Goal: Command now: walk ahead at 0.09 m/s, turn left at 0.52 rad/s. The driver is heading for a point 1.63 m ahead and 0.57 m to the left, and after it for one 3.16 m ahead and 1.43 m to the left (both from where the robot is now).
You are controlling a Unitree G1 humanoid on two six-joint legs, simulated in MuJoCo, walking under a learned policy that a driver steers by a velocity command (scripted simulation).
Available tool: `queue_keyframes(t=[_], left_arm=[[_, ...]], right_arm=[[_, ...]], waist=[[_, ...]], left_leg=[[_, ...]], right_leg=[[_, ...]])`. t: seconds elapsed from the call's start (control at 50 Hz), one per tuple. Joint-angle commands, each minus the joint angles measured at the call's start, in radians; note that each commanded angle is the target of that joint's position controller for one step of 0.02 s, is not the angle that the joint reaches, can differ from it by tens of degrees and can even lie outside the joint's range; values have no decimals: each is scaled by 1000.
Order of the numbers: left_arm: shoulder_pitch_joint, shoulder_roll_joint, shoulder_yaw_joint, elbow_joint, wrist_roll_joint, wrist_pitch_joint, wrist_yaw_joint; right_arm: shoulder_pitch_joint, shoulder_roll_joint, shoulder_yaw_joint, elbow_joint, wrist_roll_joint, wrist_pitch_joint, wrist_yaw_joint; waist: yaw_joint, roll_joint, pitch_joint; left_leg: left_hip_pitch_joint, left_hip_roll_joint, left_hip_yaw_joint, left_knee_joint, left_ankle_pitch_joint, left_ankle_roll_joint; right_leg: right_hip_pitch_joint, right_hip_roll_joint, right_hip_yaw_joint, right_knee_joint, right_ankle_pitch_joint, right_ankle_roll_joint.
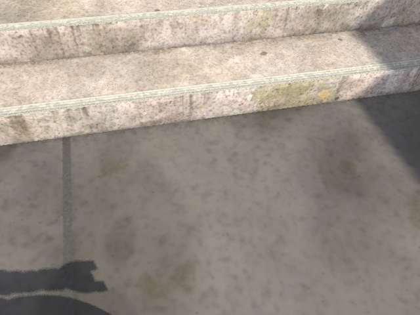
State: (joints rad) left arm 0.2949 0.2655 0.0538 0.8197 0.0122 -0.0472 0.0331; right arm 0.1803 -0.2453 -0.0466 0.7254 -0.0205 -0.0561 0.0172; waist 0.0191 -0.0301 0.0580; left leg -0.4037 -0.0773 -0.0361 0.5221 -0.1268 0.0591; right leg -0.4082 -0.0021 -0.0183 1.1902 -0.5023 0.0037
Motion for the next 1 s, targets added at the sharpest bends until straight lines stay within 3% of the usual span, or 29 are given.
queue_keyframes(t=[0.02,0.06,0.12,0.26,0.32,0.34,0.36,0.38,0.42,0.44,0.46,0.48,0.54,0.6,0.62,0.68,0.72,0.74,0.76,0.78,0.8,0.82,0.84,0.86,0.88,0.9,0.92,0.96,1.0], left_arm=[[41,112,21,-72,29,38,-6],[19,86,12,-84,22,71,-5],[-22,59,-1,-107,17,85,-6],[-106,56,-10,-157,2,86,1],[5,60,-5,-134,-6,67,16],[14,125,10,-136,7,61,27],[-15,234,32,-167,20,62,26],[-69,219,33,-176,26,68,23],[-164,113,6,-190,22,62,18],[-142,110,9,-188,24,57,17],[-185,96,6,-196,21,56,18],[-203,88,6,-213,18,59,15],[-131,102,14,-210,9,56,17],[-40,128,28,-185,12,48,14],[-29,128,30,-182,15,50,12],[-16,148,36,-177,21,49,5],[-36,166,40,-177,26,55,-7],[-15,183,44,-163,29,59,-9],[3,190,46,-155,21,63,-14],[9,202,50,-144,9,68,-20],[47,185,50,-134,5,70,-24],[-106,124,29,-277,-1,75,-34],[-239,112,21,-296,3,89,-28],[-225,79,13,-282,-10,98,-29],[-191,67,8,-263,-23,97,-30],[-151,83,16,-248,-18,97,-23],[-96,104,21,-215,-1,99,-18],[-54,111,25,-185,5,107,-23],[-64,100,22,-182,5,108,-41]], right_arm=[[109,-148,-39,-50,11,33,-30],[113,-154,-45,-36,4,46,-30],[100,-167,-56,-37,-6,54,-28],[76,-165,-75,-48,-18,94,-15],[53,-154,-77,-48,0,102,-19],[81,-110,-67,-53,12,99,-23],[85,-62,-61,-86,31,91,-28],[49,-151,-81,-72,-21,83,-32],[85,-149,-88,-44,-26,90,-16],[89,-133,-82,-41,-32,98,-5],[131,-143,-85,-28,-27,110,3],[137,-149,-84,-25,-21,121,8],[60,-149,-77,-57,-17,134,10],[21,-115,-60,-78,-19,140,6],[17,-109,-55,-87,-9,141,6],[-28,-91,-42,-126,-4,141,7],[-31,-75,-30,-139,17,137,12],[-12,-67,-26,-143,18,135,11],[11,-76,-27,-145,17,128,10],[54,-77,-25,-140,17,114,10],[87,-118,-33,-131,14,101,8],[129,-316,-84,-129,16,107,-10],[159,-243,-67,-127,-1,97,-16],[139,-210,-52,-131,-13,92,-25],[77,-179,-39,-127,-17,94,-35],[21,-158,-31,-119,1,92,-45],[-27,-137,-26,-120,5,92,-46],[-10,-105,-14,-107,10,82,-42],[78,-112,-17,-62,4,67,-37]], waist=[[-31,102,-208],[-11,91,-184],[-7,90,-192],[-39,158,-135],[19,157,-110],[6,37,-102],[-1,-206,-107],[5,-130,-44],[-72,-51,-19],[-56,-112,-52],[-91,-119,-59],[-89,-108,-68],[-39,-67,-65],[10,-94,-104],[8,-80,-110],[17,-119,-128],[18,-168,-114],[17,-236,-124],[6,-240,-127],[-32,-202,-133],[-47,-86,-132],[-96,401,-126],[-151,276,-113],[-131,202,-106],[-80,158,-57],[-33,153,-17],[-3,161,-32],[-4,135,-76],[-30,115,-102]], left_leg=[[318,344,-388,-131,712,269],[203,297,-356,-159,585,251],[143,244,-353,-171,427,212],[58,177,-465,-231,-85,144],[-27,121,-484,-192,-182,58],[-111,49,-407,-83,-351,-4],[-293,-133,-147,205,-442,-55],[-289,-84,-98,409,-431,-71],[-189,-55,-92,608,-310,-74],[-170,-25,-55,673,-272,-84],[-176,-34,-42,763,-244,-86],[-176,-29,-25,812,-224,-88],[-252,-2,-25,854,-226,-98],[-292,1,3,885,-339,-97],[-278,17,0,796,-350,-96],[-221,55,22,694,-459,-73],[-76,45,94,484,-516,-59],[-30,19,138,444,-565,-43],[15,12,145,360,-506,-27],[111,10,126,188,-336,-10],[242,49,-33,-19,-198,23],[234,313,-507,-56,255,175],[249,413,-549,-79,507,260],[217,399,-467,-74,516,282],[185,346,-382,-78,414,239],[163,292,-310,-77,387,192],[169,247,-244,-82,407,169],[236,233,-198,-104,482,166],[351,240,-221,-179,239,177]], right_leg=[[-210,-41,66,71,16,30],[-143,-33,58,-21,35,35],[-101,-12,53,-149,95,22],[30,55,54,-427,103,4],[249,62,49,-754,184,-27],[326,-87,179,-887,115,-59],[377,-376,513,-1004,-17,-156],[201,-424,528,-1009,84,-236],[97,-287,323,-962,274,-211],[104,-266,278,-953,331,-212],[93,-243,199,-946,383,-210],[92,-235,156,-940,402,-211],[207,-279,140,-909,522,-247],[361,-332,130,-845,790,-273],[375,-317,97,-839,779,-262],[398,-345,64,-804,879,-243],[314,-295,-26,-799,808,-204],[306,-311,-31,-782,865,-196],[291,-323,-35,-751,912,-182],[236,-317,-72,-689,917,-139],[112,-272,-129,-561,780,-63],[-176,-59,-173,-396,247,30],[-242,-45,-17,-180,-125,27],[-230,-32,34,-82,-106,17],[-220,-46,46,-70,-23,9],[-202,-57,43,-104,59,4],[-157,-45,23,-105,122,5],[-113,-25,14,-115,165,12],[-149,-26,18,-179,195,15]])
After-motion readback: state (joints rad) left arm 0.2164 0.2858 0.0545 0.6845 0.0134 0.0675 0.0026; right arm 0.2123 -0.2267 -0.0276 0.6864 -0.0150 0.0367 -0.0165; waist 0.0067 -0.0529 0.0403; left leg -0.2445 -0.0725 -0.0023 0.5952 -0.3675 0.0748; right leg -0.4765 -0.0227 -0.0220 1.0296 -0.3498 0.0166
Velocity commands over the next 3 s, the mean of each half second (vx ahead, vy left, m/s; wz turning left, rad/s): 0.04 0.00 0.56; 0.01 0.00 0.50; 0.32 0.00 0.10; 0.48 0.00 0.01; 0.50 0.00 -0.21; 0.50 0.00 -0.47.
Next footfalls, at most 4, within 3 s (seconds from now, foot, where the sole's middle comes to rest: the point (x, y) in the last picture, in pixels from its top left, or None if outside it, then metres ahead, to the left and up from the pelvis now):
0.34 right None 0.09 -0.12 -0.77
0.78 left None -0.07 0.07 -0.71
1.42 right None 0.15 -0.10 -0.77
1.84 left None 0.36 0.22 -0.77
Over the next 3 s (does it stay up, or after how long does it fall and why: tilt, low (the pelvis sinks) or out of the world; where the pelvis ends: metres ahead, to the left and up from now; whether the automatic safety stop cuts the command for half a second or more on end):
stays up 0.83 0.35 0.00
